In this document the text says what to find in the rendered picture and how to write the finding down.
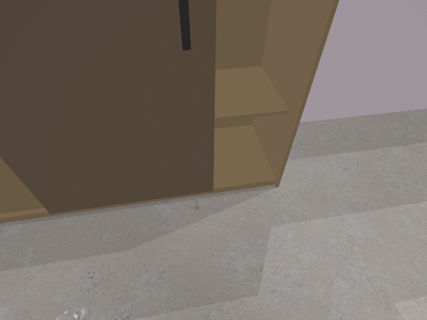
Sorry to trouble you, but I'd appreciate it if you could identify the robot left hand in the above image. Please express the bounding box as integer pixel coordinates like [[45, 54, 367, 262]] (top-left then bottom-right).
[[56, 306, 90, 320]]

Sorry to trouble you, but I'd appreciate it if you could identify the wardrobe door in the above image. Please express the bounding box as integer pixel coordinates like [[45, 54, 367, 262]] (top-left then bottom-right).
[[0, 157, 44, 214], [0, 0, 216, 214]]

